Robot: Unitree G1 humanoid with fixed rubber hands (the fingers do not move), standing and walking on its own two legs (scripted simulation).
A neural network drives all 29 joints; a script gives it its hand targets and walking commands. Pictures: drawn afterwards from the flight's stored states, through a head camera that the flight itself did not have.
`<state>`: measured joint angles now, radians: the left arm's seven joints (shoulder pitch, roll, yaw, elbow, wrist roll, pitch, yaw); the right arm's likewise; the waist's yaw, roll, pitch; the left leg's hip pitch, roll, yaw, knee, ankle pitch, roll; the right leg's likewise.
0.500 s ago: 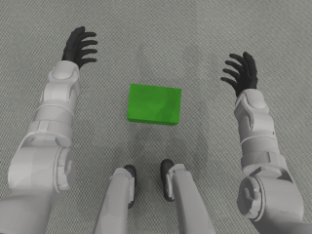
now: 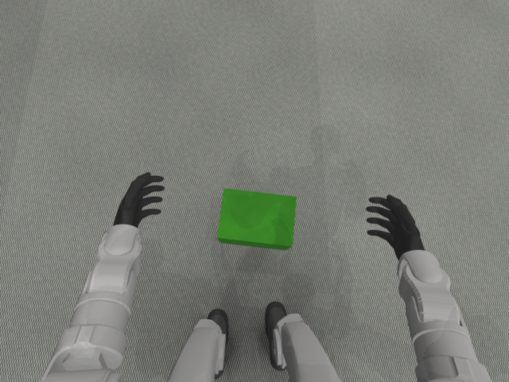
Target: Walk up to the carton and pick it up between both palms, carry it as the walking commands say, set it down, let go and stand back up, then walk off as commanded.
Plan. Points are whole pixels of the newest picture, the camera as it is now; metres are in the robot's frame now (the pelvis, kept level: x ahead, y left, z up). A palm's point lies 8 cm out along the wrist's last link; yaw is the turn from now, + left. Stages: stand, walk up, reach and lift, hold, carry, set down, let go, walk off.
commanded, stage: let go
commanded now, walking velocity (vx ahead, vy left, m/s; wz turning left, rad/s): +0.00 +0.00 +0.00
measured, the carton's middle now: (256, 221) +0.44 -0.03 -0.64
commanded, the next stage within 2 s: stand in 0.92 s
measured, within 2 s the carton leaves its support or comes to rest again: neither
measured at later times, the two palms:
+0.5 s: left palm (61, 323) +0.22 +0.23 -0.02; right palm (446, 330) +0.20 -0.23 -0.01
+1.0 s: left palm (36, 354) +0.19 +0.26 -0.02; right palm (454, 344) +0.18 -0.25 -0.02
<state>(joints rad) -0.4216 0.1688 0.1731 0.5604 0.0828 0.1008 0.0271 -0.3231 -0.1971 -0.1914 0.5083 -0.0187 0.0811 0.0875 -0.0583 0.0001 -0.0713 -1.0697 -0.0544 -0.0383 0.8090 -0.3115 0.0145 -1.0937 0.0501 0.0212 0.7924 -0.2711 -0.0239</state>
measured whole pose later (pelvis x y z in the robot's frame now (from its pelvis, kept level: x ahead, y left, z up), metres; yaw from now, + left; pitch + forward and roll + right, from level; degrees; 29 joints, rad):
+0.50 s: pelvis +0.05 +0.00 +0.06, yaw -1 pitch +1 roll -1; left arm 0.20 0.21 0.06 0.46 0.01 0.05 -0.06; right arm 0.23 -0.22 -0.01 0.44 0.02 0.06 0.06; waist -0.02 0.00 0.05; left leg -0.18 -0.03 -0.04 0.45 -0.29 0.02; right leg -0.20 0.06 0.04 0.43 -0.25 -0.03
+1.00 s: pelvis +0.03 +0.01 +0.05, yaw -1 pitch -4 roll +0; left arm 0.21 0.24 0.03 0.55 0.04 0.08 -0.01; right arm 0.20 -0.26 -0.04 0.50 -0.03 0.14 -0.01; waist 0.00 0.01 0.06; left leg -0.14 -0.04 -0.02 0.53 -0.33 0.04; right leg -0.17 0.05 0.05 0.53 -0.29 -0.02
